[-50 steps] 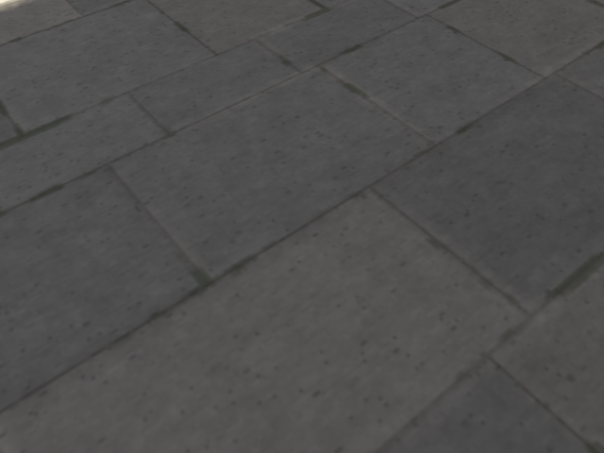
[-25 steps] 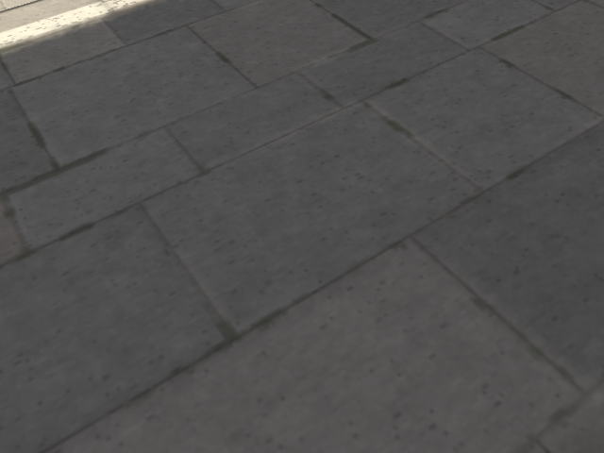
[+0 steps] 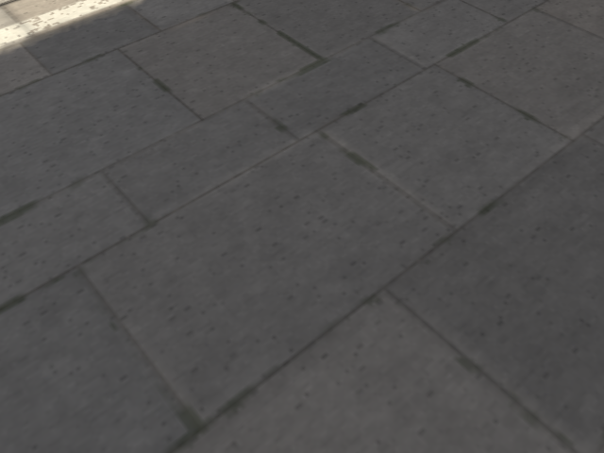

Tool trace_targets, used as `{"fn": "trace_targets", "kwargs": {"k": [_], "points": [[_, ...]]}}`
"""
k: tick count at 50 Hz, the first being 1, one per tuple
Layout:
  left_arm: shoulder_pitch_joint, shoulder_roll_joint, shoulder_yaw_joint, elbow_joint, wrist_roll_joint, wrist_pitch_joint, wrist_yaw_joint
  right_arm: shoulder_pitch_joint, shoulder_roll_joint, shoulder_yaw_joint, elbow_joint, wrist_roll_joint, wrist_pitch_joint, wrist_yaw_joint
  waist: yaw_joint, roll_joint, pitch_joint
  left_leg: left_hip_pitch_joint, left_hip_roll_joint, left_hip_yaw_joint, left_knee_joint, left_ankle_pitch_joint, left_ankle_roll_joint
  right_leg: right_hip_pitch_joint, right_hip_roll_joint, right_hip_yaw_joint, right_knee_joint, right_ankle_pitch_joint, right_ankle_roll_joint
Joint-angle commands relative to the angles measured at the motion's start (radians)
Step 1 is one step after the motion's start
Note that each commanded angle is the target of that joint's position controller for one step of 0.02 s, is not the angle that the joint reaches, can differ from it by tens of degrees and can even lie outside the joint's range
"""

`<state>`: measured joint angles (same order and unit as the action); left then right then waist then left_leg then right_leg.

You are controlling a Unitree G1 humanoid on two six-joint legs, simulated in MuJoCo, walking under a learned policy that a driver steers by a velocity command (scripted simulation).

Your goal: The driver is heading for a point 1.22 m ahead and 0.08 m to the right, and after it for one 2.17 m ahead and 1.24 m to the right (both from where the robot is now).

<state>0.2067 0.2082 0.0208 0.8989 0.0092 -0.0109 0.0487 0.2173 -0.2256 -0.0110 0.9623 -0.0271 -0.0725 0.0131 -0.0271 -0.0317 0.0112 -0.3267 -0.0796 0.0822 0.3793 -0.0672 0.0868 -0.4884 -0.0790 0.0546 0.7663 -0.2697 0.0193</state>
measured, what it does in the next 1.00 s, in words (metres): walks ahead: right foot, then left foot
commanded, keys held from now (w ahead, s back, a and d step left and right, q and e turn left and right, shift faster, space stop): shift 0.08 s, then w+shift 0.92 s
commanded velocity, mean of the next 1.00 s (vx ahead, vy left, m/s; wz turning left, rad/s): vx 0.71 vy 0.00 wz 0.00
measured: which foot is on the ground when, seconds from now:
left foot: down 0.00-0.10, up 0.12-0.42, down 0.44-0.92, up 0.94-1.00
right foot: up 0.00-0.04, down 0.06-0.42, up 0.44-0.88, down 0.90-1.00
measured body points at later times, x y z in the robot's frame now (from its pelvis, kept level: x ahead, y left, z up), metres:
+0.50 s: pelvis +0.12 +0.05 +0.00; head +0.13 +0.07 +0.45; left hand +0.17 +0.31 -0.15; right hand +0.18 -0.21 -0.13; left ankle +0.09 +0.15 -0.73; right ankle +0.07 -0.12 -0.67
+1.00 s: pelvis +0.48 +0.02 -0.02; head +0.52 +0.04 +0.43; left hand +0.67 +0.26 -0.13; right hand +0.44 -0.23 -0.15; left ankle +0.24 +0.16 -0.60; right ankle +0.58 -0.06 -0.73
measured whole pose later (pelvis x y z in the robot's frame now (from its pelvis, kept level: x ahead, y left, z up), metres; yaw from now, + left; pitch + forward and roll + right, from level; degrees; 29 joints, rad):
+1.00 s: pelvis +0.48 +0.02 -0.02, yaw +0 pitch +2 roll -2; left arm 0.07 0.24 0.05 0.76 -0.01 -0.11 -0.05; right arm 0.44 -0.21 -0.01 1.00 0.04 -0.11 0.00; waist -0.02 0.01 0.05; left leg -0.18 0.03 -0.09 1.27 -0.36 0.10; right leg -0.49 0.06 -0.11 0.61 -0.16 -0.09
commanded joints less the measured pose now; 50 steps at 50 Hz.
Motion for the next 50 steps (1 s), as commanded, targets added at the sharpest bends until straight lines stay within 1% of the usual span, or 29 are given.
{"fn": "trace_targets", "kwargs": {"k": [1,3,4,5,6,7,9,11,14,17,20,21,22,23,24,26,27,30,34,39,41,43,44,45,46,47,48,49,50], "points": [[0.145,0.076,0.024,0.014,0.008,0.016,0.001,-0.085,-0.123,-0.023,-0.064,0.020,0.009,-0.021,0.074,0.114,-0.046,-0.178,0.262,-0.219,-0.190,-0.360,0.123,0.300,0.023,-0.042,-0.131,0.060,-0.021],[0.148,0.072,0.024,0.022,0.019,0.011,0.000,-0.040,-0.076,-0.006,-0.043,0.029,0.019,-0.026,0.072,0.066,-0.002,-0.178,0.211,-0.215,-0.141,-0.485,0.045,0.328,0.001,-0.018,-0.286,0.067,-0.056],[0.146,0.106,0.027,0.016,0.022,0.007,0.003,-0.014,-0.074,-0.006,-0.039,0.029,0.022,-0.028,0.042,-0.006,0.036,-0.166,0.158,-0.176,-0.041,-0.449,0.003,0.284,-0.066,0.063,-0.378,0.044,-0.086],[0.147,0.197,0.058,0.045,0.002,0.006,0.002,0.042,-0.085,-0.019,-0.032,0.040,0.026,-0.036,-0.003,-0.191,0.031,-0.124,0.049,-0.042,0.049,-0.444,-0.017,0.170,-0.067,0.110,-0.454,-0.360,-0.141],[0.181,0.213,0.074,0.041,-0.013,-0.005,-0.001,-0.016,-0.136,-0.032,-0.042,0.040,0.025,-0.043,0.058,-0.232,0.060,-0.155,0.010,0.006,0.232,-0.448,-0.036,0.143,-0.128,0.245,-0.602,-0.602,-0.186],[0.178,0.241,0.087,0.043,-0.017,-0.025,0.001,-0.056,-0.138,-0.040,-0.068,0.047,0.016,-0.037,0.070,-0.314,0.063,-0.224,0.024,-0.023,0.434,-0.372,-0.022,0.177,-0.245,0.416,-0.696,-0.619,-0.232],[0.131,0.168,0.075,0.035,-0.028,-0.072,-0.005,-0.019,-0.139,-0.057,-0.049,0.056,0.003,-0.021,0.024,-0.188,0.041,-0.366,0.114,-0.113,0.592,-0.323,0.004,0.287,-0.273,0.439,-0.680,-0.472,-0.228],[0.134,0.128,0.070,0.034,-0.042,-0.089,-0.013,-0.052,-0.089,-0.054,-0.048,0.049,-0.017,-0.011,0.031,-0.095,-0.005,-0.402,0.139,-0.102,0.533,-0.250,0.008,0.377,-0.234,0.340,-0.654,-0.346,-0.188],[0.145,0.156,0.081,0.034,-0.040,-0.086,-0.012,-0.111,-0.036,-0.043,-0.057,0.050,-0.032,-0.009,0.043,-0.114,-0.036,-0.227,0.112,-0.033,0.347,-0.199,-0.025,0.310,-0.157,0.186,-0.649,-0.233,-0.159],[0.128,0.202,0.096,0.022,-0.053,-0.085,-0.017,-0.087,-0.046,-0.039,-0.052,0.057,-0.030,-0.011,0.027,-0.146,-0.009,-0.056,0.087,0.018,0.211,-0.226,-0.046,0.192,-0.152,0.141,-0.620,-0.256,-0.182],[0.082,0.157,0.083,-0.003,-0.053,-0.080,-0.025,0.090,-0.067,-0.048,0.009,0.062,-0.028,-0.017,-0.054,-0.074,-0.020,0.209,0.065,0.054,0.121,-0.197,-0.036,0.012,-0.117,0.099,-0.452,-0.301,-0.160],[0.030,0.098,0.063,-0.030,-0.033,-0.084,-0.032,0.239,-0.103,-0.065,0.056,0.068,-0.030,-0.020,-0.118,0.018,-0.058,0.404,0.130,-0.049,0.091,-0.242,-0.013,-0.136,-0.072,0.049,-0.238,-0.218,-0.129],[-0.053,-0.013,0.032,-0.077,-0.002,-0.098,-0.045,0.381,-0.198,-0.083,0.076,0.051,-0.032,-0.022,-0.169,0.287,-0.074,0.523,0.343,-0.367,0.002,-0.425,0.033,-0.364,0.010,-0.075,0.224,-0.155,-0.078],[-0.025,-0.028,0.025,-0.128,-0.040,-0.129,-0.050,0.382,-0.253,-0.087,0.050,0.037,-0.046,-0.010,-0.126,0.381,-0.100,0.599,0.502,-0.795,-0.152,-0.748,0.186,-0.630,0.071,0.009,0.449,-0.159,-0.102],[-0.093,0.039,0.028,-0.153,-0.064,-0.145,-0.054,0.315,-0.199,-0.069,0.039,0.033,-0.061,0.001,-0.108,0.247,-0.021,0.555,0.532,-0.854,-0.191,-0.860,0.209,-0.783,-0.007,0.061,0.583,-0.083,-0.125],[-0.085,0.061,0.025,-0.145,-0.033,-0.140,-0.057,0.203,-0.127,-0.039,0.001,0.025,-0.062,0.021,-0.043,0.107,0.006,0.425,0.432,-0.623,-0.157,-0.623,0.147,-0.732,-0.072,0.041,0.587,0.083,-0.128],[-0.061,0.067,0.028,-0.141,-0.017,-0.135,-0.056,0.171,-0.106,-0.030,-0.005,0.026,-0.054,0.025,-0.013,0.103,0.023,0.332,0.384,-0.532,-0.177,-0.550,0.130,-0.662,-0.089,0.035,0.526,0.134,-0.114],[-0.072,0.057,0.030,-0.144,-0.023,-0.103,-0.059,0.215,-0.073,-0.014,0.019,0.021,-0.047,0.011,0.004,0.123,0.074,0.216,0.309,-0.372,-0.248,-0.355,0.116,-0.572,-0.080,-0.010,0.423,0.263,-0.073],[-0.269,0.036,0.019,-0.217,-0.032,-0.108,-0.074,0.294,-0.073,-0.004,0.034,0.031,-0.052,-0.018,-0.039,0.089,0.114,0.182,0.264,-0.202,-0.329,-0.067,0.086,-0.419,-0.031,-0.090,0.116,0.437,-0.061],[-0.429,0.028,0.011,-0.287,-0.054,-0.121,-0.125,0.392,-0.088,-0.002,0.052,0.041,-0.038,-0.031,-0.061,0.101,0.169,0.390,0.303,-0.117,-0.340,0.097,0.068,-0.343,0.018,-0.115,-0.164,0.444,-0.088],[-0.457,0.042,0.013,-0.312,-0.056,-0.127,-0.141,0.392,-0.114,-0.010,0.048,0.036,-0.029,-0.033,-0.039,0.136,0.157,0.461,0.322,-0.081,-0.269,0.400,0.063,-0.259,0.062,-0.153,-0.221,0.362,-0.113],[-0.400,0.095,0.032,-0.322,-0.055,-0.120,-0.134,0.399,-0.154,-0.024,0.054,0.013,-0.017,-0.036,0.025,0.224,0.065,0.544,0.352,-0.074,-0.102,0.930,0.057,-0.106,0.135,-0.198,-0.195,0.233,-0.147],[-0.247,0.146,0.055,-0.290,-0.060,-0.110,-0.122,0.385,-0.172,-0.031,0.055,0.000,-0.005,-0.037,0.115,0.272,-0.030,0.540,0.364,-0.074,0.085,1.124,0.051,0.074,0.159,-0.198,-0.180,0.176,-0.177],[0.026,0.200,0.082,-0.213,-0.065,-0.097,-0.104,0.314,-0.192,-0.037,0.035,-0.005,0.004,-0.037,0.255,0.275,-0.157,0.372,0.338,-0.050,0.373,1.129,0.025,0.422,0.130,-0.155,-0.189,0.195,-0.214],[0.263,0.294,0.099,-0.149,-0.048,-0.082,-0.081,0.298,-0.125,-0.019,-0.014,-0.021,-0.008,-0.035,0.290,0.101,-0.351,0.026,0.254,-0.071,0.752,0.623,0.021,0.853,-0.106,0.161,-0.108,-0.011,-0.249],[0.289,0.291,0.097,-0.128,-0.032,-0.098,-0.095,0.432,0.044,0.020,-0.011,0.035,-0.054,-0.007,0.164,-0.286,-0.566,-0.319,0.039,-0.218,1.093,-0.326,-0.015,1.145,-0.321,0.757,-0.358,-0.482,-0.417],[0.279,0.184,0.077,-0.093,-0.021,-0.095,-0.088,0.291,-0.093,-0.016,-0.036,0.082,-0.091,-0.002,0.211,-0.221,-0.444,-0.432,0.091,-0.294,1.141,-0.331,0.038,1.054,-0.265,0.799,-0.502,-0.509,-0.345],[0.221,0.137,0.062,-0.089,-0.005,-0.100,-0.084,0.144,-0.129,-0.027,-0.092,0.116,-0.098,-0.004,0.189,-0.146,-0.243,-0.484,0.129,-0.245,1.159,-0.309,0.048,0.883,-0.236,0.600,-0.500,-0.337,-0.309],[0.146,0.117,0.054,-0.083,0.002,-0.111,-0.093,0.080,-0.097,-0.019,-0.117,0.099,-0.099,-0.007,0.129,0.046,-0.131,-0.448,0.168,-0.227,1.099,-0.264,0.048,0.664,-0.203,0.479,-0.535,-0.169,-0.297]]}}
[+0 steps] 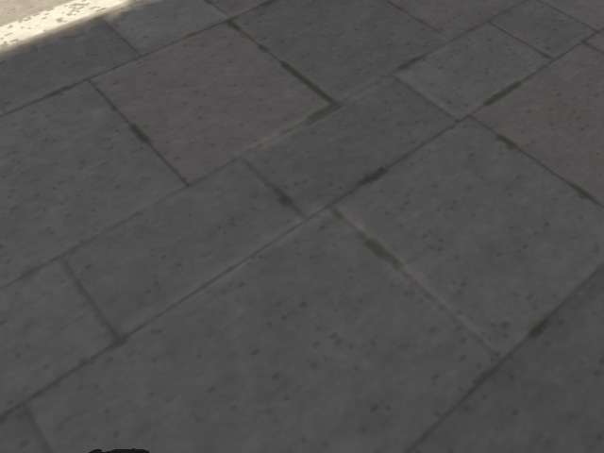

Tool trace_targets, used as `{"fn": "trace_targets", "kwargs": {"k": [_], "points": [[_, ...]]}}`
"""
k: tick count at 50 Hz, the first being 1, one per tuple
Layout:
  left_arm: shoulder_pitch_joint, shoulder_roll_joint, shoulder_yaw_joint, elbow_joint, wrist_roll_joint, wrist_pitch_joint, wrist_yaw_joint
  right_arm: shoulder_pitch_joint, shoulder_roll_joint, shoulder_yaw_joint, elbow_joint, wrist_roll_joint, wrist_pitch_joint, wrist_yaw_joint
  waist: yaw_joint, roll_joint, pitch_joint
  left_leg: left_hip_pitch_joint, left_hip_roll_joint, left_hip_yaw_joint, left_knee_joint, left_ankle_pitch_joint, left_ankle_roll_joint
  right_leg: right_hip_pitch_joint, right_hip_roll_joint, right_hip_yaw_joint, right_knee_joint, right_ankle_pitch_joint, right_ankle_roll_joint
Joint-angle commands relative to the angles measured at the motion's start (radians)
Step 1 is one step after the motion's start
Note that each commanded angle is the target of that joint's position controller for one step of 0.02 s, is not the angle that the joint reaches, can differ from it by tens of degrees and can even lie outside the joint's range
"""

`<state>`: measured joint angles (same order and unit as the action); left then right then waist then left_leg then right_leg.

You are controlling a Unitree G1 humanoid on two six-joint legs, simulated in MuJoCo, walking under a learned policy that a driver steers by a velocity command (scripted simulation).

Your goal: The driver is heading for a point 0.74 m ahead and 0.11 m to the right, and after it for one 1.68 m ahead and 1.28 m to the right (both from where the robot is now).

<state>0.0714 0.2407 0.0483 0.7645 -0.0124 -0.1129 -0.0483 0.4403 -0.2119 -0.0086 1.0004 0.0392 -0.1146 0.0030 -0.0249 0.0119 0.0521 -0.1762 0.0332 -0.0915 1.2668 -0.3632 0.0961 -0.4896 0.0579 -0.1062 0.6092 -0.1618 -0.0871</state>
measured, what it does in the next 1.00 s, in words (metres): walks ahead, turning right: left foot, then right foot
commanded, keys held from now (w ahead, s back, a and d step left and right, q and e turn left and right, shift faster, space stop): w+shift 0.24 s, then w+e+shift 0.76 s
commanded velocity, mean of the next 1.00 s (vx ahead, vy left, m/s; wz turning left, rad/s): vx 0.99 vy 0.00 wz -0.53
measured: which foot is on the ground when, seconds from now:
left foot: up 0.00-0.38, down 0.40-0.90, up 0.92-1.00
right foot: down 0.00-0.40, up 0.42-0.88, down 0.90-1.00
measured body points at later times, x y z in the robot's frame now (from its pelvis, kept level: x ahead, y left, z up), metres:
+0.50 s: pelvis +0.45 +0.06 +0.00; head +0.49 +0.06 +0.45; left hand +0.49 +0.32 -0.14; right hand +0.58 -0.21 -0.09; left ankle +0.56 +0.16 -0.71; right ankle +0.24 -0.08 -0.59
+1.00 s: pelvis +0.85 -0.08 -0.01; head +0.86 -0.10 +0.44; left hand +1.06 +0.13 -0.12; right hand +0.87 -0.39 -0.11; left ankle +0.79 +0.15 -0.57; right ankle +0.91 -0.14 -0.71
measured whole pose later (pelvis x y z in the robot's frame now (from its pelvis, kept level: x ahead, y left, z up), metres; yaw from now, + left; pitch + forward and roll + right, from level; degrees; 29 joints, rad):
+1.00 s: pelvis +0.85 -0.08 -0.01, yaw -34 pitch -2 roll +2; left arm 0.34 0.30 0.09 0.75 -0.02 -0.05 -0.06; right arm 0.12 -0.25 -0.03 0.75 0.03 -0.14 0.01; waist 0.05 0.00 0.08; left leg -0.25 0.01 -0.07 1.44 -0.40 0.05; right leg -0.46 0.12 -0.08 0.78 -0.28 -0.19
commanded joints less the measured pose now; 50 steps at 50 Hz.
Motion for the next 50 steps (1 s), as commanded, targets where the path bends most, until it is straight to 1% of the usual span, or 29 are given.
{"fn": "trace_targets", "kwargs": {"k": [1,2,5,9,12,16,18,19,20,21,22,23,24,25,26,27,28,30,34,39,41,43,44,45,46,47,48,49,50], "points": [[0.209,0.051,0.017,0.050,0.033,-0.020,-0.001,-0.142,-0.096,-0.029,-0.155,0.012,-0.044,0.000,0.060,0.031,-0.127,-0.531,0.096,-0.052,0.137,0.079,0.033,0.500,-0.299,0.540,-0.390,-0.209,-0.180],[0.161,0.020,0.006,0.054,0.041,-0.020,-0.003,-0.093,-0.069,-0.028,-0.148,0.004,-0.022,0.006,-0.001,0.001,-0.090,-0.477,0.126,-0.056,0.113,0.094,0.026,0.375,-0.269,0.476,-0.408,-0.206,-0.174],[0.147,0.037,0.003,0.082,0.004,-0.021,0.001,-0.116,-0.032,-0.019,-0.172,-0.005,0.023,-0.003,-0.053,-0.059,0.033,-0.503,0.171,-0.021,0.011,0.095,-0.020,0.161,-0.254,0.362,-0.503,-0.211,-0.172],[0.237,0.091,0.011,0.099,0.009,-0.032,0.030,-0.340,-0.082,-0.021,-0.248,-0.043,0.011,-0.003,0.005,-0.016,0.104,-0.549,0.160,0.044,-0.319,0.447,-0.063,0.128,-0.190,0.206,-0.538,0.006,-0.145],[0.344,0.123,0.012,0.122,-0.011,-0.037,0.044,-0.477,-0.068,-0.012,-0.286,-0.028,-0.007,0.023,0.063,0.003,0.102,-0.402,0.099,0.102,-0.578,0.655,-0.056,0.183,-0.190,0.141,-0.587,0.051,-0.118],[0.424,0.152,0.019,0.146,-0.016,0.001,0.059,-0.577,-0.116,-0.026,-0.347,-0.014,-0.019,0.051,0.064,-0.028,0.122,-0.432,0.045,0.071,-0.771,0.520,-0.062,0.487,-0.279,0.199,-0.502,0.215,-0.106],[0.402,0.202,0.033,0.139,0.011,0.026,0.061,-0.427,-0.190,-0.057,-0.326,-0.002,-0.022,0.045,-0.032,-0.103,-0.006,-0.269,-0.013,0.086,-0.743,0.367,-0.040,0.592,-0.296,0.219,-0.297,0.591,-0.084],[0.381,0.210,0.031,0.135,0.033,0.039,0.058,-0.236,-0.242,-0.085,-0.285,0.012,-0.016,0.033,-0.142,-0.129,-0.133,-0.033,-0.043,0.118,-0.704,0.278,-0.019,0.535,-0.258,0.196,-0.067,0.706,-0.059],[0.357,0.150,0.009,0.099,0.051,0.037,0.056,0.008,-0.302,-0.101,-0.238,0.000,-0.004,0.012,-0.240,-0.104,-0.312,0.372,0.118,-0.032,-0.581,0.179,0.006,0.253,-0.217,0.183,0.286,0.539,-0.029],[0.580,-0.073,-0.044,0.085,0.007,0.006,0.037,0.095,-0.397,-0.127,-0.200,-0.038,-0.005,0.024,-0.098,0.320,-0.561,0.746,0.382,-0.615,-0.784,-0.398,0.170,-0.127,-0.035,0.201,0.704,-0.190,0.022],[0.506,0.026,-0.025,0.090,-0.054,-0.009,0.044,0.105,-0.281,-0.102,-0.199,-0.049,-0.012,0.029,-0.142,0.330,-0.567,0.716,0.371,-0.793,-0.987,-0.557,0.115,-0.203,-0.056,0.292,0.829,-0.281,-0.004],[0.347,0.097,-0.003,0.040,-0.078,-0.009,0.056,0.025,-0.223,-0.088,-0.191,-0.041,-0.018,0.025,-0.146,0.261,-0.356,0.582,0.364,-0.632,-1.008,-0.420,0.058,-0.303,-0.092,0.256,0.877,-0.227,-0.011],[0.244,0.105,-0.002,0.011,-0.055,-0.007,0.067,-0.051,-0.194,-0.081,-0.193,-0.044,-0.019,0.025,-0.132,0.090,-0.239,0.421,0.332,-0.469,-0.996,-0.218,0.028,-0.304,-0.141,0.235,0.855,-0.174,-0.012],[0.222,0.091,0.004,-0.005,-0.032,-0.004,0.065,-0.114,-0.173,-0.079,-0.181,-0.058,-0.022,0.026,-0.080,0.056,-0.169,0.263,0.316,-0.351,-0.998,-0.065,0.034,-0.263,-0.185,0.235,0.800,-0.114,-0.011],[0.256,0.076,0.011,-0.003,-0.032,0.015,0.056,-0.160,-0.126,-0.069,-0.170,-0.072,-0.027,0.026,-0.024,0.069,-0.144,0.151,0.283,-0.254,-1.012,0.009,0.026,-0.185,-0.227,0.252,0.767,-0.080,-0.013],[0.275,0.054,0.015,-0.002,-0.040,0.037,0.047,-0.188,-0.086,-0.062,-0.159,-0.068,-0.026,0.029,0.002,0.082,-0.119,0.094,0.256,-0.154,-1.026,0.056,0.018,-0.148,-0.245,0.245,0.743,-0.082,-0.015],[0.281,0.032,0.014,-0.013,-0.050,0.059,0.043,-0.217,-0.094,-0.065,-0.151,-0.055,-0.024,0.028,0.027,0.109,-0.083,0.046,0.264,-0.106,-1.067,0.043,0.026,-0.157,-0.261,0.231,0.731,-0.096,-0.010],[0.230,0.023,0.015,-0.041,-0.039,0.090,0.043,-0.246,-0.107,-0.070,-0.142,-0.040,-0.023,0.023,0.041,0.084,0.015,-0.026,0.264,0.015,-1.114,0.125,0.016,-0.216,-0.281,0.219,0.703,-0.064,0.000],[0.140,0.053,0.020,-0.083,-0.023,0.096,0.034,-0.235,-0.154,-0.077,-0.152,-0.065,-0.019,0.004,0.045,0.020,0.093,-0.017,0.210,0.219,-1.157,0.264,0.012,-0.294,-0.253,0.173,0.534,0.162,0.015],[-0.022,0.075,0.017,-0.149,-0.022,0.073,-0.019,-0.166,-0.238,-0.088,-0.160,-0.056,0.001,-0.017,0.005,-0.041,0.140,0.176,0.207,0.379,-1.145,0.533,-0.034,-0.277,-0.197,0.024,0.234,0.295,-0.035],[0.000,0.118,0.036,-0.161,-0.032,0.068,-0.029,-0.161,-0.294,-0.099,-0.177,-0.052,0.021,-0.026,0.044,0.014,0.074,0.250,0.214,0.410,-1.028,1.062,-0.043,-0.124,-0.107,-0.085,0.203,0.240,-0.058],[0.216,0.199,0.076,-0.132,-0.050,0.088,-0.024,-0.205,-0.348,-0.115,-0.202,-0.036,0.049,-0.028,0.186,0.119,-0.047,0.273,0.244,0.404,-0.725,1.483,-0.027,0.123,-0.029,-0.118,0.247,0.066,-0.092],[0.442,0.281,0.117,-0.072,-0.045,0.104,-0.014,-0.256,-0.353,-0.119,-0.228,-0.025,0.051,-0.023,0.293,0.123,-0.155,0.150,0.238,0.365,-0.456,1.468,-0.018,0.426,-0.005,-0.076,0.225,0.013,-0.128],[0.600,0.318,0.142,-0.013,-0.052,0.115,0.011,-0.304,-0.284,-0.102,-0.232,-0.013,0.037,-0.012,0.362,0.013,-0.160,-0.064,0.113,0.355,-0.034,0.924,-0.062,0.665,-0.022,0.038,0.102,0.030,-0.171],[0.503,0.335,0.124,-0.006,-0.029,0.111,0.005,-0.251,-0.054,-0.042,-0.285,-0.039,-0.012,0.003,0.163,-0.397,-0.065,-0.457,-0.113,0.228,0.389,-0.206,-0.096,0.751,-0.099,0.395,0.022,0.045,-0.269],[0.426,0.263,0.081,-0.072,0.011,0.068,-0.008,-0.195,-0.043,-0.019,-0.379,-0.007,-0.068,0.013,0.069,-0.399,-0.288,-0.683,-0.135,-0.030,0.472,-0.221,-0.059,0.866,-0.287,0.955,-0.249,-0.382,-0.420],[0.438,0.183,0.073,-0.081,0.008,0.042,-0.012,-0.350,-0.162,-0.041,-0.398,0.015,-0.094,0.016,0.133,-0.178,-0.216,-0.706,-0.077,-0.064,0.369,-0.102,-0.013,0.781,-0.304,1.019,-0.397,-0.506,-0.341],[0.411,0.165,0.064,-0.070,0.009,0.022,-0.021,-0.398,-0.164,-0.047,-0.409,0.020,-0.093,0.010,0.083,0.008,-0.102,-0.681,-0.042,-0.049,0.253,-0.026,0.002,0.618,-0.289,0.962,-0.419,-0.500,-0.289],[0.336,0.167,0.062,-0.085,0.006,0.006,-0.023,-0.359,-0.146,-0.043,-0.396,-0.003,-0.082,0.002,0.019,0.080,-0.083,-0.602,-0.002,-0.070,0.169,0.022,-0.012,0.473,-0.273,0.910,-0.388,-0.446,-0.280]]}}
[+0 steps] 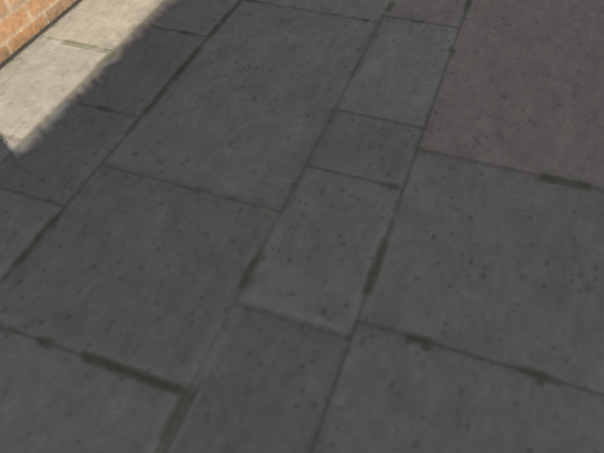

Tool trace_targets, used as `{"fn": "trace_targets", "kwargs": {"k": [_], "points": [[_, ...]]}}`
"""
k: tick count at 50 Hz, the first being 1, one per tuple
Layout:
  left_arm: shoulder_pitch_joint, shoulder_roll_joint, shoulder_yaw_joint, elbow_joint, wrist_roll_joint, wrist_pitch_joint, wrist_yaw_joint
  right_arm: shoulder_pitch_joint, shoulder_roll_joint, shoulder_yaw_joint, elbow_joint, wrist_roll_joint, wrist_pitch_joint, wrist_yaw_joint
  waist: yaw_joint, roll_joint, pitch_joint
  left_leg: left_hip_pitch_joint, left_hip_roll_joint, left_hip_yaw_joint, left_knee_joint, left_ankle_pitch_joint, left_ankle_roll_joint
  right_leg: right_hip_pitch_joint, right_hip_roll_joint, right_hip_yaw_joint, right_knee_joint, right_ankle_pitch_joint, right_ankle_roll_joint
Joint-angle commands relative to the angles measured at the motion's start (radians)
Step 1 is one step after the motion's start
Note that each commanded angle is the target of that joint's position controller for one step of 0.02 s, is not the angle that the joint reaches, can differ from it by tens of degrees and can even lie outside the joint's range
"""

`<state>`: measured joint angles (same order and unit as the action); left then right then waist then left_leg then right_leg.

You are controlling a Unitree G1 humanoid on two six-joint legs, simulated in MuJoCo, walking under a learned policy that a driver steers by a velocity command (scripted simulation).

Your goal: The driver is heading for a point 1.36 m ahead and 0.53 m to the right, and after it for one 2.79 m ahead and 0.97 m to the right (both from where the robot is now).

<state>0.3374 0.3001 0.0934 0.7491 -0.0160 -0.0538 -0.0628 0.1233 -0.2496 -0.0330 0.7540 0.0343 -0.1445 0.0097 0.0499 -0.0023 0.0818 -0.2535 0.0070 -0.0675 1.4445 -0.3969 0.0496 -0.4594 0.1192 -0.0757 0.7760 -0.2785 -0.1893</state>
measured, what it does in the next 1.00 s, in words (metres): walks ahead, turning right: left foot, then right foot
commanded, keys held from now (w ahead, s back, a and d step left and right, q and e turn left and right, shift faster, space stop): w+e+shift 0.42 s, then w+shift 0.58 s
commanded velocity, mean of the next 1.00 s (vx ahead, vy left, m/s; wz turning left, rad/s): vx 1.00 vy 0.00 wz -0.63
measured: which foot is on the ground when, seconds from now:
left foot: up 0.00-0.32, down 0.34-0.84, up 0.86-1.00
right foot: down 0.00-0.34, up 0.36-0.80, down 0.82-1.00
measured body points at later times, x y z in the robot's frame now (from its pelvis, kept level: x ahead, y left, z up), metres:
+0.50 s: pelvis +0.44 +0.02 +0.03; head +0.45 +0.00 +0.48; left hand +0.70 +0.20 -0.05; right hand +0.40 -0.28 -0.07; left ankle +0.52 +0.14 -0.70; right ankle +0.32 -0.04 -0.58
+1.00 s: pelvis +0.78 -0.26 +0.03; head +0.79 -0.28 +0.48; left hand +0.99 -0.08 -0.08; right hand +0.73 -0.55 -0.08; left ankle +0.84 -0.08 -0.59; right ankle +0.76 -0.33 -0.70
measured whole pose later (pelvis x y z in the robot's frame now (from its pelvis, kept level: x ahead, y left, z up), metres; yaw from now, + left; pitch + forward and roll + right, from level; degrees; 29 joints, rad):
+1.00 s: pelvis +0.78 -0.26 +0.03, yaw -37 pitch +0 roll -1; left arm 0.35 0.26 0.06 0.78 0.01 -0.09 -0.05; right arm 0.24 -0.28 -0.03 0.77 0.04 -0.11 0.00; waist 0.02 0.04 0.02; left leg -0.50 0.12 -0.08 1.28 -0.28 0.06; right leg -0.27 0.09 -0.05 0.49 -0.23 -0.09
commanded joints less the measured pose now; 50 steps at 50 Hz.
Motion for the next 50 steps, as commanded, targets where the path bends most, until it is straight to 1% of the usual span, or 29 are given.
{"fn": "trace_targets", "kwargs": {"k": [1,3,7,9,13,15,16,17,18,19,20,21,22,23,25,27,31,36,39,40,41,42,43,44,45,46,47,48,50], "points": [[-0.001,0.112,0.017,-0.089,0.011,-0.058,0.002,-0.003,-0.111,-0.025,-0.138,-0.019,-0.033,-0.005,-0.098,0.102,-0.083,-0.447,0.048,-0.108,-0.077,0.085,0.006,0.308,-0.282,0.796,-0.532,-0.257,-0.171],[-0.042,0.102,0.010,-0.105,0.001,-0.054,0.029,0.012,-0.128,-0.038,-0.130,-0.032,0.001,-0.010,-0.122,0.085,-0.047,-0.365,0.077,-0.091,-0.226,0.098,-0.044,0.174,-0.208,0.636,-0.560,-0.143,-0.153],[0.030,0.066,0.001,-0.083,-0.016,-0.039,0.079,-0.229,-0.052,-0.018,-0.223,-0.056,0.010,-0.018,-0.018,0.020,0.021,-0.285,0.032,-0.004,-0.648,0.386,-0.115,0.052,-0.097,0.436,-0.541,0.102,-0.103],[0.053,0.080,0.008,-0.070,-0.019,-0.025,0.081,-0.292,-0.030,-0.017,-0.256,-0.041,0.007,-0.009,0.029,-0.031,0.006,-0.201,-0.015,0.030,-0.816,0.491,-0.123,0.032,-0.079,0.420,-0.520,0.082,-0.061],[0.085,0.067,0.017,-0.039,-0.036,-0.018,0.085,-0.310,-0.104,-0.057,-0.289,0.006,-0.010,0.002,0.045,-0.107,-0.027,-0.145,-0.033,-0.033,-0.969,0.480,-0.121,0.203,-0.123,0.529,-0.418,0.049,-0.027],[0.060,0.080,0.028,-0.040,-0.028,-0.008,0.091,-0.216,-0.163,-0.088,-0.277,0.015,-0.024,0.000,-0.021,-0.138,-0.079,-0.068,-0.036,-0.019,-0.982,0.391,-0.090,0.316,-0.144,0.551,-0.286,0.302,-0.002],[0.017,0.084,0.026,-0.055,-0.010,-0.005,0.081,-0.036,-0.201,-0.111,-0.244,0.017,-0.027,-0.006,-0.127,-0.147,-0.193,0.123,-0.021,-0.006,-0.960,0.370,-0.057,0.319,-0.114,0.511,-0.097,0.479,0.032],[-0.050,0.037,0.001,-0.098,0.026,-0.007,0.067,0.244,-0.226,-0.116,-0.203,0.010,-0.015,-0.019,-0.260,-0.140,-0.392,0.508,0.109,-0.107,-0.820,0.219,-0.020,0.126,-0.099,0.455,0.227,0.421,0.062],[0.181,-0.108,-0.040,-0.136,-0.025,-0.013,0.057,0.323,-0.311,-0.122,-0.169,-0.042,-0.015,-0.002,-0.113,0.406,-0.602,0.874,0.411,-0.754,-1.039,-0.220,0.176,-0.234,0.036,0.365,0.604,-0.307,0.112],[0.147,-0.015,-0.047,-0.127,-0.077,-0.007,0.070,0.280,-0.229,-0.108,-0.181,-0.042,-0.011,0.014,-0.139,0.469,-0.519,0.819,0.437,-0.946,-1.154,-0.560,0.172,-0.396,-0.087,0.305,0.727,-0.220,0.113],[0.005,0.066,-0.031,-0.135,-0.053,0.000,0.073,0.219,-0.139,-0.092,-0.194,-0.032,0.006,0.002,-0.181,0.313,-0.338,0.670,0.376,-0.750,-1.166,-0.471,0.125,-0.443,-0.121,0.249,0.747,-0.130,0.117],[-0.083,0.091,-0.023,-0.148,-0.022,0.002,0.071,0.201,-0.133,-0.085,-0.170,-0.038,0.022,-0.005,-0.178,0.108,-0.232,0.518,0.330,-0.567,-1.161,-0.251,0.093,-0.409,-0.155,0.215,0.714,-0.082,0.120],[-0.159,0.072,-0.024,-0.174,0.006,-0.006,0.065,0.200,-0.137,-0.084,-0.140,-0.050,0.028,-0.003,-0.166,0.022,-0.147,0.373,0.281,-0.440,-1.166,-0.067,0.083,-0.363,-0.183,0.202,0.654,-0.057,0.113],[-0.153,0.043,-0.026,-0.186,-0.004,-0.005,0.055,0.181,-0.122,-0.074,-0.117,-0.061,0.023,-0.003,-0.118,0.042,-0.106,0.268,0.257,-0.362,-1.182,0.018,0.087,-0.311,-0.216,0.218,0.611,-0.034,0.107],[-0.129,-0.001,-0.036,-0.182,-0.033,0.007,0.050,0.175,-0.062,-0.054,-0.075,-0.042,0.016,0.011,-0.079,0.077,-0.073,0.184,0.225,-0.262,-1.219,0.066,0.096,-0.287,-0.236,0.214,0.567,-0.061,0.097],[-0.151,-0.022,-0.048,-0.191,-0.031,0.012,0.047,0.184,-0.075,-0.054,-0.041,-0.023,0.011,0.018,-0.052,0.061,-0.016,0.142,0.245,-0.215,-1.261,0.105,0.123,-0.349,-0.244,0.231,0.504,-0.039,0.100],[-0.259,0.013,-0.051,-0.210,-0.011,-0.003,0.033,0.215,-0.142,-0.063,-0.007,-0.035,0.008,0.008,-0.048,0.016,0.056,0.134,0.242,-0.046,-1.331,0.275,0.128,-0.420,-0.222,0.225,0.296,0.199,0.121],[-0.476,-0.002,-0.064,-0.271,-0.011,-0.037,-0.007,0.358,-0.182,-0.050,0.070,-0.010,0.025,-0.001,-0.116,0.021,0.098,0.219,0.234,0.119,-1.411,0.508,0.088,-0.241,-0.184,0.041,-0.043,0.336,0.092],[-0.415,0.066,-0.028,-0.287,-0.012,-0.035,-0.006,0.383,-0.249,-0.050,0.098,-0.022,0.047,-0.013,-0.027,0.179,-0.020,0.377,0.274,0.168,-1.180,1.281,0.072,-0.051,-0.072,-0.047,-0.088,0.153,0.040],[-0.251,0.122,0.001,-0.257,-0.017,-0.026,0.003,0.374,-0.266,-0.050,0.108,-0.028,0.057,-0.020,0.074,0.232,-0.120,0.362,0.281,0.172,-0.994,1.441,0.063,0.150,-0.045,-0.042,-0.108,0.128,0.010],[0.002,0.168,0.030,-0.182,-0.021,-0.013,0.019,0.326,-0.273,-0.047,0.100,-0.029,0.067,-0.030,0.214,0.221,-0.226,0.212,0.247,0.196,-0.717,1.426,0.034,0.476,-0.058,-0.017,-0.181,0.207,-0.016],[0.172,0.250,0.048,-0.112,-0.016,-0.002,0.040,0.343,-0.162,-0.018,0.049,-0.061,0.060,-0.037,0.191,0.000,-0.351,-0.128,0.153,0.155,-0.310,0.608,0.011,0.859,-0.258,0.313,-0.112,0.096,-0.018],[0.162,0.282,0.038,-0.112,0.005,-0.021,0.028,0.467,-0.032,0.021,0.025,-0.015,0.018,-0.023,0.064,-0.287,-0.577,-0.400,-0.025,-0.028,-0.006,-0.081,0.002,1.049,-0.466,0.902,-0.368,-0.357,-0.162],[0.175,0.162,0.019,-0.084,0.014,-0.031,0.024,0.326,-0.152,-0.011,0.014,0.031,-0.009,-0.021,0.120,-0.168,-0.492,-0.498,0.018,-0.111,0.056,-0.038,0.031,0.967,-0.442,0.935,-0.493,-0.419,-0.123],[0.137,0.123,0.005,-0.065,0.015,-0.038,0.023,0.210,-0.138,-0.009,-0.028,0.050,-0.016,-0.018,0.099,-0.116,-0.292,-0.557,0.050,-0.076,0.033,0.002,0.034,0.799,-0.417,0.769,-0.498,-0.290,-0.105],[0.063,0.111,-0.001,-0.058,0.018,-0.049,0.020,0.156,-0.108,0.001,-0.039,0.028,-0.018,-0.020,0.046,0.017,-0.178,-0.525,0.097,-0.064,-0.041,0.060,0.031,0.601,-0.383,0.644,-0.514,-0.146,-0.089],[-0.007,0.063,-0.014,-0.054,0.032,-0.057,0.014,0.148,-0.098,-0.005,-0.032,0.003,-0.006,-0.021,-0.011,0.033,-0.125,-0.459,0.135,-0.058,-0.108,0.114,0.032,0.449,-0.329,0.526,-0.523,-0.065,-0.064],[-0.046,0.022,-0.027,-0.053,0.046,-0.060,0.012,0.204,-0.085,-0.006,-0.023,0.004,0.013,-0.009,-0.069,-0.034,-0.115,-0.406,0.159,-0.065,-0.129,0.149,0.027,0.357,-0.313,0.468,-0.540,-0.050,-0.069],[-0.059,-0.006,-0.033,-0.036,0.018,-0.068,0.014,0.212,-0.068,-0.004,-0.014,-0.002,0.047,0.000,-0.101,-0.053,-0.066,-0.392,0.184,-0.049,-0.195,0.147,0.007,0.246,-0.293,0.390,-0.598,-0.023,-0.076]]}}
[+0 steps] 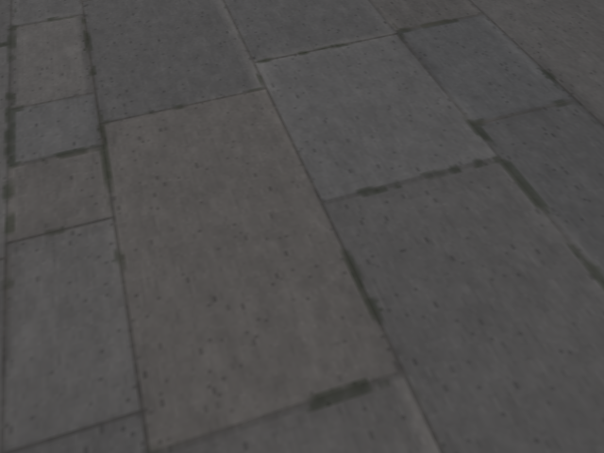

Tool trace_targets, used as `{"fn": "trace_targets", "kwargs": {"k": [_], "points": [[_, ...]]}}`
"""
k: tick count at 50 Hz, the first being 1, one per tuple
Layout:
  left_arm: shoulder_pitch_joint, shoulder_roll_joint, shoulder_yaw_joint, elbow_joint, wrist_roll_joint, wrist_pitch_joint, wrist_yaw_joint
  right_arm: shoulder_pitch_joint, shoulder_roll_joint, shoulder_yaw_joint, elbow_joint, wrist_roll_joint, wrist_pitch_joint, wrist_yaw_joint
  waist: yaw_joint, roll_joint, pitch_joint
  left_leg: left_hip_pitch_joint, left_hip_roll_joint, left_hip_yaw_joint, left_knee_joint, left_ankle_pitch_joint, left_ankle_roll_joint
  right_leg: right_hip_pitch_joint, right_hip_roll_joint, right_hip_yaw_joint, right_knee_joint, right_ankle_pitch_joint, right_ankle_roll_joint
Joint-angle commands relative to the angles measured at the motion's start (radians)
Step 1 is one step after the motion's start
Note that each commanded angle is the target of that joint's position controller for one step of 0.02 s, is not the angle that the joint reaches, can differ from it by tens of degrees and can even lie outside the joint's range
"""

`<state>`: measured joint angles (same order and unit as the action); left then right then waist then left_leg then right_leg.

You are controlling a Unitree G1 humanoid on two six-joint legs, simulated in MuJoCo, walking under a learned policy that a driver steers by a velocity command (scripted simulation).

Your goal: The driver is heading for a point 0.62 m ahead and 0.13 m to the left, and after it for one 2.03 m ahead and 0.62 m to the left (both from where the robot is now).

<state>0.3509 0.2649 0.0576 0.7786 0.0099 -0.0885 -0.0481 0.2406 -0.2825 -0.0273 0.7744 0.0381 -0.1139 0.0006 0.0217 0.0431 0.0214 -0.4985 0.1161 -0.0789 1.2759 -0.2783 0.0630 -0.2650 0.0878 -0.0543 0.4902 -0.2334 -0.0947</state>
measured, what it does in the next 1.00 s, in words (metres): walks ahead, turning left: left foot, then right foot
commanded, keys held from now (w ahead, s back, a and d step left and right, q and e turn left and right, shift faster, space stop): w+shift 0.02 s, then w+q+shift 0.78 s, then w+e+shift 0.20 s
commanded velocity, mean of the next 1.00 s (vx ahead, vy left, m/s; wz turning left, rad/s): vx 1.00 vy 0.00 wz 0.59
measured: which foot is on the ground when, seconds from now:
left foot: up 0.00-0.30, down 0.32-0.72, up 0.74-1.00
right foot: down 0.00-0.30, up 0.32-0.72, down 0.74-1.00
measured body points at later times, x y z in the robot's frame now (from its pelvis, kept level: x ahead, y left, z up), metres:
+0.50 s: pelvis +0.49 +0.06 +0.00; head +0.51 +0.06 +0.45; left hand +0.61 +0.34 -0.06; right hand +0.59 -0.19 -0.13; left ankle +0.50 +0.10 -0.73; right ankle +0.54 -0.12 -0.64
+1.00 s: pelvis +0.93 +0.16 +0.00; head +0.94 +0.18 +0.45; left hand +0.70 +0.34 -0.12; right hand +1.27 +0.14 -0.04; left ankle +0.93 +0.34 -0.67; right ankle +0.95 +0.02 -0.73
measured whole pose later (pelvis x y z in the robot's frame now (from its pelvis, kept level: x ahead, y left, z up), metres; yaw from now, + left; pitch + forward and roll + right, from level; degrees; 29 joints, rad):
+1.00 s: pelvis +0.93 +0.16 +0.00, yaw +38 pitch +1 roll -2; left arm 0.54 0.29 0.07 0.83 -0.02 -0.09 -0.02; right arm 0.06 -0.30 -0.03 0.58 0.01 -0.08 0.03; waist 0.11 0.04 0.01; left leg -0.69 0.07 -0.04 1.01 -0.23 0.05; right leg -0.06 0.05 0.03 0.35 -0.30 -0.02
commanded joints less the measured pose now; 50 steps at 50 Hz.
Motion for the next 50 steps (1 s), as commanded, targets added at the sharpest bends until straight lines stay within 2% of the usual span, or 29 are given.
{"fn": "trace_targets", "kwargs": {"k": [1,5,10,13,14,15,16,17,18,19,20,21,22,24,28,30,33,35,36,37,38,39,40,41,42,43,45,47,50], "points": [[-0.065,0.047,0.006,-0.052,-0.016,-0.037,0.004,0.058,-0.025,-0.005,-0.045,-0.012,0.027,0.008,-0.077,-0.089,0.037,-0.176,0.084,-0.026,-0.071,0.050,-0.020,0.009,-0.257,0.333,-0.341,-0.053,-0.167],[-0.018,0.083,0.011,-0.030,0.004,-0.053,0.032,-0.135,-0.039,0.002,-0.090,-0.016,0.024,0.019,-0.010,-0.049,0.122,-0.242,0.031,0.019,-0.368,0.398,-0.043,-0.005,-0.207,0.078,-0.391,0.198,-0.096],[0.116,0.129,0.006,0.026,-0.004,-0.052,0.058,-0.318,-0.029,0.007,-0.156,0.001,-0.001,0.073,0.051,-0.041,0.136,-0.143,-0.082,0.129,-0.674,0.627,0.013,0.190,-0.226,-0.060,-0.427,0.424,0.019],[0.106,0.203,0.019,0.018,0.027,-0.012,0.086,-0.272,-0.097,-0.026,-0.180,0.007,-0.001,0.093,-0.015,-0.152,0.021,-0.055,-0.216,0.255,-0.666,0.444,0.057,0.428,-0.262,-0.102,-0.197,1.194,0.090],[0.080,0.225,0.026,0.011,0.038,0.004,0.099,-0.149,-0.133,-0.045,-0.160,0.011,0.012,0.089,-0.094,-0.207,-0.042,0.055,-0.244,0.272,-0.626,0.349,0.075,0.444,-0.282,-0.104,-0.020,1.429,0.102],[0.010,0.241,0.031,-0.005,0.052,0.017,0.104,0.099,-0.193,-0.074,-0.100,0.015,0.033,0.076,-0.218,-0.236,-0.144,0.278,-0.234,0.232,-0.581,0.293,0.110,0.386,-0.291,-0.093,0.244,1.541,0.104],[-0.087,0.248,0.034,-0.038,0.043,0.015,0.103,0.355,-0.235,-0.094,-0.039,0.010,0.052,0.057,-0.353,-0.162,-0.209,0.596,-0.168,0.097,-0.653,0.307,0.151,0.157,-0.228,-0.106,0.648,1.317,0.110],[0.066,-0.001,-0.030,-0.070,0.051,-0.017,0.068,0.337,-0.259,-0.087,-0.014,-0.008,0.052,0.052,-0.152,0.311,-0.244,0.963,-0.004,-0.260,-0.561,0.102,0.302,-0.403,-0.031,0.017,1.122,-0.292,0.151],[0.055,0.062,-0.045,-0.124,-0.026,-0.071,0.038,0.279,-0.214,-0.082,-0.064,-0.034,0.046,0.043,-0.146,0.239,-0.417,1.028,0.139,-0.782,-0.881,-0.420,0.412,-0.559,0.007,0.203,1.202,-0.299,0.097],[-0.107,0.142,-0.026,-0.154,-0.048,-0.098,0.031,0.275,-0.167,-0.080,-0.075,-0.043,0.039,0.031,-0.187,0.082,-0.256,0.898,0.114,-0.791,-1.026,-0.454,0.327,-0.584,-0.047,0.225,1.087,-0.180,0.032],[-0.171,0.130,-0.029,-0.189,-0.046,-0.110,0.033,0.214,-0.142,-0.069,-0.078,-0.047,0.026,0.038,-0.119,-0.081,-0.136,0.718,0.094,-0.738,-1.056,-0.359,0.295,-0.562,-0.077,0.222,0.980,-0.113,0.014],[-0.180,0.106,-0.032,-0.181,-0.022,-0.111,0.039,0.147,-0.127,-0.065,-0.095,-0.046,0.014,0.045,-0.061,-0.156,-0.064,0.542,0.056,-0.674,-1.058,-0.225,0.298,-0.498,-0.098,0.225,0.900,-0.096,0.020],[-0.141,0.098,-0.029,-0.173,-0.004,-0.101,0.043,0.089,-0.127,-0.065,-0.116,-0.051,0.009,0.041,-0.003,-0.152,-0.031,0.412,0.004,-0.593,-1.065,-0.122,0.306,-0.431,-0.122,0.239,0.849,-0.087,0.040],[-0.116,0.111,-0.019,-0.169,0.005,-0.074,0.052,0.047,-0.105,-0.059,-0.126,-0.026,0.014,0.033,0.040,-0.115,0.019,0.267,-0.059,-0.462,-1.080,0.005,0.296,-0.384,-0.156,0.215,0.722,-0.088,0.085],[-0.358,0.044,-0.041,-0.270,0.026,-0.062,0.055,0.073,-0.121,-0.063,-0.110,0.001,0.025,-0.006,-0.034,-0.048,0.102,-0.040,-0.177,-0.267,-1.082,0.141,0.222,-0.173,-0.118,0.106,0.269,0.214,0.148],[-0.414,0.043,-0.033,-0.294,0.004,-0.063,0.050,0.134,-0.142,-0.074,-0.090,0.007,0.033,-0.010,-0.088,-0.003,0.053,-0.071,-0.174,-0.294,-1.073,0.060,0.173,-0.011,-0.066,0.099,0.134,0.394,0.164],[-0.437,0.113,0.001,-0.308,-0.040,-0.065,0.054,0.169,-0.123,-0.076,-0.071,0.021,0.038,-0.018,-0.094,0.048,0.026,0.151,-0.140,-0.379,-0.968,0.011,0.133,-0.014,-0.072,0.178,-0.007,0.357,0.170],[-0.335,0.171,0.036,-0.288,-0.051,-0.077,0.058,0.161,-0.125,-0.081,-0.072,0.007,0.049,-0.018,-0.021,0.068,-0.048,0.281,-0.123,-0.390,-0.787,0.241,0.093,0.076,-0.064,0.168,-0.028,0.241,0.138],[-0.150,0.199,0.057,-0.259,-0.056,-0.077,0.062,0.128,-0.123,-0.077,-0.088,-0.013,0.055,-0.009,0.089,0.074,-0.174,0.275,-0.144,-0.343,-0.572,0.379,0.053,0.266,-0.106,0.163,0.032,0.180,0.109],[0.114,0.244,0.067,-0.224,-0.049,-0.064,0.074,0.104,-0.042,-0.046,-0.127,-0.052,0.057,0.000,0.188,-0.003,-0.367,0.098,-0.171,-0.264,-0.219,0.230,0.027,0.602,-0.278,0.328,0.128,-0.048,0.059],[0.138,0.336,0.075,-0.182,-0.005,-0.060,0.048,0.317,0.060,-0.008,-0.175,0.018,0.043,0.011,0.037,-0.550,-0.535,-0.236,-0.250,-0.166,0.127,-0.307,-0.008,0.873,-0.547,0.987,-0.118,-0.480,-0.138],[0.084,0.233,0.063,-0.205,-0.010,-0.049,0.045,0.256,-0.030,-0.010,-0.150,0.049,0.054,-0.005,0.078,-0.471,-0.406,-0.377,-0.133,-0.113,0.230,-0.200,-0.007,0.785,-0.520,1.050,-0.199,-0.734,-0.108],[0.036,0.161,0.047,-0.205,-0.016,-0.038,0.054,0.120,-0.099,-0.025,-0.162,0.022,0.059,-0.008,0.116,-0.306,-0.234,-0.421,-0.107,-0.066,0.234,-0.119,-0.007,0.646,-0.468,0.844,-0.199,-0.578,-0.065],[0.031,0.152,0.041,-0.175,-0.003,-0.028,0.051,0.023,-0.096,-0.025,-0.174,-0.013,0.057,-0.006,0.117,-0.102,-0.123,-0.367,-0.080,-0.034,0.185,-0.063,-0.004,0.482,-0.399,0.674,-0.203,-0.329,-0.041],[0.022,0.145,0.036,-0.145,0.012,-0.027,0.044,-0.036,-0.068,-0.022,-0.200,-0.031,0.046,0.000,0.088,-0.073,-0.050,-0.330,-0.061,-0.037,0.120,-0.034,0.003,0.355,-0.355,0.580,-0.210,-0.182,-0.053],[0.013,0.111,0.023,-0.119,0.017,-0.030,0.038,-0.050,-0.042,-0.019,-0.210,-0.021,0.045,0.010,0.051,-0.090,-0.010,-0.276,-0.042,-0.052,0.071,-0.039,0.010,0.260,-0.314,0.504,-0.230,-0.113,-0.060],[0.013,0.044,0.001,-0.081,-0.006,-0.034,0.021,-0.039,-0.001,-0.007,-0.214,-0.001,0.047,0.019,-0.004,-0.139,0.008,-0.253,-0.036,-0.046,-0.013,-0.079,0.017,0.204,-0.281,0.454,-0.264,-0.068,-0.097],[0.008,0.068,0.004,-0.069,-0.033,-0.033,0.020,-0.088,0.000,0.003,-0.234,-0.025,0.036,0.026,-0.036,-0.105,0.058,-0.299,-0.005,-0.021,-0.155,-0.048,-0.001,0.156,-0.297,0.460,-0.299,-0.009,-0.141],[0.002,0.149,0.027,-0.070,-0.039,-0.036,0.038,-0.223,-0.020,0.015,-0.271,-0.046,0.004,0.047,-0.014,-0.069,0.097,-0.184,-0.018,0.001,-0.460,0.196,-0.039,0.045,-0.270,0.367,-0.345,0.089,-0.135]]}}
Keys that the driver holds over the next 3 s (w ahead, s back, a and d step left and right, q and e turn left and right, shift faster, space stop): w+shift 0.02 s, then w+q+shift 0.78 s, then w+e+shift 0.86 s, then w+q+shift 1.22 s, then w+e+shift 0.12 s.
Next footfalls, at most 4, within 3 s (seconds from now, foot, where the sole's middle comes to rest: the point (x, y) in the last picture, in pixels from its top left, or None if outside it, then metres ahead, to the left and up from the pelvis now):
0.32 left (283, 433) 0.54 0.11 -0.77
0.74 right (314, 271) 0.98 0.04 -0.77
1.16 left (155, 234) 1.12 0.50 -0.77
1.58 right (212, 126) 1.60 0.40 -0.77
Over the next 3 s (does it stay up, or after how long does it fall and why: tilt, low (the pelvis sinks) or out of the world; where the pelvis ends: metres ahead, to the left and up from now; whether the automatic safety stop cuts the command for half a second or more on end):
stays up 2.56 0.85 -0.04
